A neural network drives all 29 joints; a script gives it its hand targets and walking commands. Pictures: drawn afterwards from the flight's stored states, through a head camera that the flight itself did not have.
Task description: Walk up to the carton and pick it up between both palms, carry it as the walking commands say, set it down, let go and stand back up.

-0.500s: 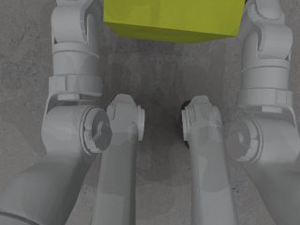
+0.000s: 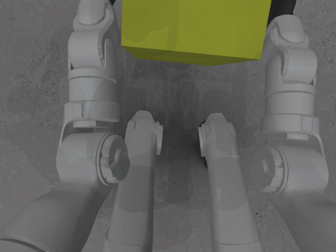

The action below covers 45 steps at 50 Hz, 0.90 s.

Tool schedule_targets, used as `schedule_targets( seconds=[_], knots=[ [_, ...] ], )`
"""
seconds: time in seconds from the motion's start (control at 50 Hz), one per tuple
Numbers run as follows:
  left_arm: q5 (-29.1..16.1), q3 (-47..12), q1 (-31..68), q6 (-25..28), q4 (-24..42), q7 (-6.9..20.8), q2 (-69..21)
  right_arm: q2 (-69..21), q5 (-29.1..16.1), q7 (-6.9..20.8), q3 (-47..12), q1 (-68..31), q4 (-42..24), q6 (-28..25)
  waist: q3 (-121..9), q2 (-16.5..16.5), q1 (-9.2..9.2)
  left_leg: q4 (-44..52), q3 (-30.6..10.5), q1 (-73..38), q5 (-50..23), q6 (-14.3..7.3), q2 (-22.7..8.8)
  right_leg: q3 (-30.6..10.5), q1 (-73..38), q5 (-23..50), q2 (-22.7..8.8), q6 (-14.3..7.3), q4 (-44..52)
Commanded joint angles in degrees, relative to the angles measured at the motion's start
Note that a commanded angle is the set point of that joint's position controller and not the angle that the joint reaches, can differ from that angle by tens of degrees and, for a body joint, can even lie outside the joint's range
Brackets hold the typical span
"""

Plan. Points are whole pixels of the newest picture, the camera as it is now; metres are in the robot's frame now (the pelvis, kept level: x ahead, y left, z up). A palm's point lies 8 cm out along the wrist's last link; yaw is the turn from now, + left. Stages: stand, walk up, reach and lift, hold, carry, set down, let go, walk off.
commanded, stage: reach and lift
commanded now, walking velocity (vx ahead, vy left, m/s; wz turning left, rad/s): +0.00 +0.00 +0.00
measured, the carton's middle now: (185, 20) +0.53 +0.00 -0.16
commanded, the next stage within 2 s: none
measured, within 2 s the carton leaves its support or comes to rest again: neither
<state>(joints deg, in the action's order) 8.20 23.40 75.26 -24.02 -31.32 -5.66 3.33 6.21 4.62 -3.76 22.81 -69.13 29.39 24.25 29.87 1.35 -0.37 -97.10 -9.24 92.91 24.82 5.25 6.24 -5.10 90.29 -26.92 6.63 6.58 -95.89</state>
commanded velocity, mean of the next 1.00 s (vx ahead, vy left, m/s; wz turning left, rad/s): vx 0.00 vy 0.00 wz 0.00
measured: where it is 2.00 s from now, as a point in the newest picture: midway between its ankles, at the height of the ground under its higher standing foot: (176, 152)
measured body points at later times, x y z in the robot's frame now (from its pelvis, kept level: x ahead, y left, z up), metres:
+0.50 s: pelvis +0.01 +0.00 +0.06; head +0.31 +0.02 +0.37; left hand +0.54 +0.15 -0.02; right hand +0.52 -0.15 -0.03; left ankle +0.16 +0.13 -0.49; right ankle +0.15 -0.15 -0.49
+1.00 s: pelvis +0.03 +0.00 +0.11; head +0.26 +0.02 +0.50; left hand +0.51 +0.15 +0.07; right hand +0.49 -0.15 +0.06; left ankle +0.16 +0.13 -0.49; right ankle +0.15 -0.15 -0.49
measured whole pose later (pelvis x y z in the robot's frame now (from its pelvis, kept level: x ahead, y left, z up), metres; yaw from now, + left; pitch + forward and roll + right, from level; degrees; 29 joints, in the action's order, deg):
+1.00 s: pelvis +0.03 +0.00 +0.11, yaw +1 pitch +20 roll -2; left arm 11.2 22.5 55.8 -23.1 -33.4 -4.8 -2.6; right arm 0.7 7.3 -2.5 21.8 -49.6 31.4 23.5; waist 11.7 0.9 0.5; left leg -72.6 -9.5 71.3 20.5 3.5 5.4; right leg -6.9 68.8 -22.2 5.3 5.4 -71.2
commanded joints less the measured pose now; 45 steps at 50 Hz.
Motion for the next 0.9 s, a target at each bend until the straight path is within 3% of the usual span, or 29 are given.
schedule_targets(
  seconds=[0.0,0.34,0.66,0.88],
  knots=[
    [-12.06,-40.51,31.86,-0.32,-2.3,16.4,-65.88,-63.79,-11.66,15.09,-39.47,-47.77,-7.67,-2.11,-136.17,0.18,2.45,10.97,13.39,-40.84,-7.66,-2.84,2.87,12.56,-27.57,7.6,3.84,-3.29,10.43],
    [-11.94,-42.07,27.99,-0.51,-2.12,16.54,-67.94,-64.33,-10.88,15.47,-40.32,-43.64,-8.24,-2.1,-133.73,0.52,3.4,18.28,12.06,-48.21,-6.24,-2.81,2.48,11.56,-33.8,6.35,3.44,-3.78,17.9],
    [-11.91,-45.22,21.7,0.53,0.74,16.7,-68.84,-65.76,-11.01,15.61,-43.42,-36.75,-10.64,-2.92,-132.52,-0.01,3.24,25.14,10.8,-56.33,-10.79,-3.07,2.45,9.85,-42.87,10.76,3.34,-3.81,25.0],
    [-10.1,-43.97,17.26,1.21,-1.97,17.28,-70.41,-68.15,-9.74,16.03,-42.59,-32.53,-8.25,-3.32,-121.63,-0.3,2.62,31.71,10.2,-58.22,-8.48,-3.82,2.2,8.57,-45.8,8.53,2.89,-3.7,30.97]
  ],
)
